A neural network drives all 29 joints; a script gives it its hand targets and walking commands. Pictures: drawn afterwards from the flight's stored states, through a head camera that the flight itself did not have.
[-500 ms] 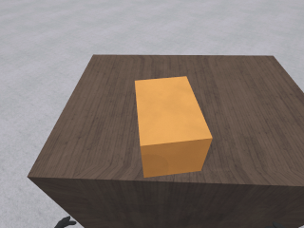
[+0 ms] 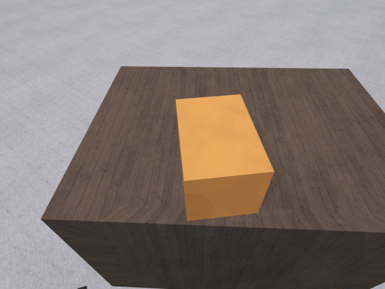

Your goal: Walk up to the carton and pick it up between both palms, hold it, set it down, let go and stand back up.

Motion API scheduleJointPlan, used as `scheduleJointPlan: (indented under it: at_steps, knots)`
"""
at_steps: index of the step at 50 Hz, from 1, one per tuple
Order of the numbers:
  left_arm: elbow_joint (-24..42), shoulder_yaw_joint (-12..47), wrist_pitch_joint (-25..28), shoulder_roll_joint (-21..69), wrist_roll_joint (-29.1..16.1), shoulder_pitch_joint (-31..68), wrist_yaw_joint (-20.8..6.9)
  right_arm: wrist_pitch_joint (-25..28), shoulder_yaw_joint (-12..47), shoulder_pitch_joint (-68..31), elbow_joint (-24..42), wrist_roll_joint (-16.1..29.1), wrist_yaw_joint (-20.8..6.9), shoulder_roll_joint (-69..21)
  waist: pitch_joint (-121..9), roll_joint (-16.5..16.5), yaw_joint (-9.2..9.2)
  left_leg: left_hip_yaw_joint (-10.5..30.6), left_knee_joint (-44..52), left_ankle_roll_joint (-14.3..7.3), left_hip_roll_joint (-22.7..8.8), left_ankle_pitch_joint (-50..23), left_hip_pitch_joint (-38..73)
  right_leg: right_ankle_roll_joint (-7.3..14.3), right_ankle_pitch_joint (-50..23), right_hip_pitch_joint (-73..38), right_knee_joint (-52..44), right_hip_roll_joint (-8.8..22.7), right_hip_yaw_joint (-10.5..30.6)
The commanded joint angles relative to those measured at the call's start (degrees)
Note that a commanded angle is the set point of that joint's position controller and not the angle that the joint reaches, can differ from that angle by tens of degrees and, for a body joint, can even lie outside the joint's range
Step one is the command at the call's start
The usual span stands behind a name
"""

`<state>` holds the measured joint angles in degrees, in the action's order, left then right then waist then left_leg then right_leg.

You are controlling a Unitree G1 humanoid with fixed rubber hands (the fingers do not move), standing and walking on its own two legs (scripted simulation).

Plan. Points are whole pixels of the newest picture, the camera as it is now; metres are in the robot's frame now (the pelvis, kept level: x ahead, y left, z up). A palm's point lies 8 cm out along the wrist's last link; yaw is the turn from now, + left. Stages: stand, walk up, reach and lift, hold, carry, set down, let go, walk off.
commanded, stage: stand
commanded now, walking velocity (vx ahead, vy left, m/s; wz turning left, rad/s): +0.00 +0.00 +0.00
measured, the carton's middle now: (215, 153) +0.45 -0.01 +0.00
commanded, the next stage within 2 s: none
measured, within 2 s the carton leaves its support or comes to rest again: neither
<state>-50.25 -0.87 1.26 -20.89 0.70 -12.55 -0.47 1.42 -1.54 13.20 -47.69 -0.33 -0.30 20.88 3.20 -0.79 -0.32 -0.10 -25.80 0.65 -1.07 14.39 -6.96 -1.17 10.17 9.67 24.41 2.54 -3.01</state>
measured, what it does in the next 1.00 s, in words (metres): stands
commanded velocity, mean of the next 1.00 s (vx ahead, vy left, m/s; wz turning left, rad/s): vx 0.00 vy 0.00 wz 0.00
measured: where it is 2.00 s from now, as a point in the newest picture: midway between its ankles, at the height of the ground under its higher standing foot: outside the picture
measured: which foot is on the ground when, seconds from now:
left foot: down 0.00-1.00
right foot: down 0.00-1.00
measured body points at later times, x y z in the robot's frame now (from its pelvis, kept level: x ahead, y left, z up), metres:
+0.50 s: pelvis +0.00 +0.00 +0.00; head +0.00 +0.00 +0.45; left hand +0.08 +0.30 -0.12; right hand +0.10 -0.31 -0.11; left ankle +0.00 +0.13 -0.74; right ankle +0.04 -0.13 -0.74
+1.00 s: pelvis +0.01 -0.01 +0.01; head +0.01 +0.00 +0.45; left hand +0.08 +0.30 -0.12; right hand +0.10 -0.32 -0.11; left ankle +0.00 +0.13 -0.74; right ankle +0.04 -0.13 -0.74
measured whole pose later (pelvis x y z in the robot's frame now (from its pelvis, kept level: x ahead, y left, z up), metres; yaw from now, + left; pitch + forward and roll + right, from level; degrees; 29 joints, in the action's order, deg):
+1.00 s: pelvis +0.01 -0.01 +0.01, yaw +1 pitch -4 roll +0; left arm -57.4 -0.5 1.3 -20.6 0.1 -10.8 0.6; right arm 1.1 -1.1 11.2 -55.7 -0.1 0.6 21.2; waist 2.9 -0.2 -0.1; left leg 0.7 -20.8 1.3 -1.3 12.4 -4.8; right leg -0.7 9.2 7.6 20.5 2.3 -4.0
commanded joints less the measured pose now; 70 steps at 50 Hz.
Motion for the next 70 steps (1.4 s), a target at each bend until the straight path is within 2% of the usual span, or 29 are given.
scheduleJointPlan:
  at_steps: [1, 29, 70]
  knots:
    - [2.41, -2.22, 0.85, -9.96, -0.06, 1.56, 0.42, 0.84, -2.54, -2.06, 2.57, 0.13, 0.41, 10.64, -0.47, 1.21, 0.06, 5.6, 7.86, -1.94, -5.38, -1.95, -5.09, 2.1, -0.35, -2.44, -5.02, 4.44, 5.49]
    - [-2.97, -1.78, 0.76, -10.33, -0.31, 1.91, 1.12, 0.54, -2.01, -2.9, -3.28, 0.25, 0.98, 10.94, -0.58, 0.73, 0.17, 5.58, 9.65, -1.52, -5.73, -4.29, -3.43, 1.98, -1.76, -3.41, -7.25, 5.3, 5.45]
    - [-5.66, -1.94, 0.63, -10.1, -0.77, 2.49, 1.45, 0.38, -1.73, -2.52, -6.86, 0.23, 1.56, 10.73, -1.14, 0.66, 0.14, 5.18, 10.42, -1.24, -6.3, -8.6, -1.29, 2.33, -5.47, -4.97, -8.2, 5.86, 4.82]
